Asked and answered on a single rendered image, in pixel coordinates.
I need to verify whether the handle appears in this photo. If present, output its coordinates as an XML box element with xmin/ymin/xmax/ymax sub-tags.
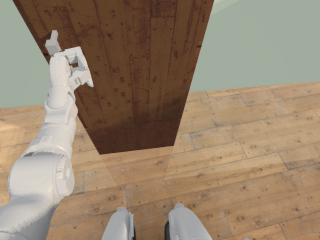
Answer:
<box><xmin>45</xmin><ymin>30</ymin><xmax>73</xmax><ymax>70</ymax></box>

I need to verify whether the robot right shin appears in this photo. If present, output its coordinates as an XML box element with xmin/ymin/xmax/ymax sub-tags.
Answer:
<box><xmin>169</xmin><ymin>203</ymin><xmax>184</xmax><ymax>240</ymax></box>

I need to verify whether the robot left upper arm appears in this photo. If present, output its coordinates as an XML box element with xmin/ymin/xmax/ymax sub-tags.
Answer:
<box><xmin>0</xmin><ymin>153</ymin><xmax>75</xmax><ymax>240</ymax></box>

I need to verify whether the cupboard door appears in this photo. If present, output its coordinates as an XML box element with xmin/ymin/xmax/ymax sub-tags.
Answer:
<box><xmin>19</xmin><ymin>0</ymin><xmax>209</xmax><ymax>129</ymax></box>

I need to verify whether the robot right thigh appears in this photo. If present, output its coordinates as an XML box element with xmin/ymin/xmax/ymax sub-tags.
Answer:
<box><xmin>168</xmin><ymin>207</ymin><xmax>212</xmax><ymax>240</ymax></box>

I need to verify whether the robot left forearm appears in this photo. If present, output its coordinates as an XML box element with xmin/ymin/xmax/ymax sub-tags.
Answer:
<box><xmin>7</xmin><ymin>85</ymin><xmax>78</xmax><ymax>199</ymax></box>

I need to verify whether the left robot hand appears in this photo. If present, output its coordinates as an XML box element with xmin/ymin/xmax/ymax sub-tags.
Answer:
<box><xmin>49</xmin><ymin>46</ymin><xmax>94</xmax><ymax>93</ymax></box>

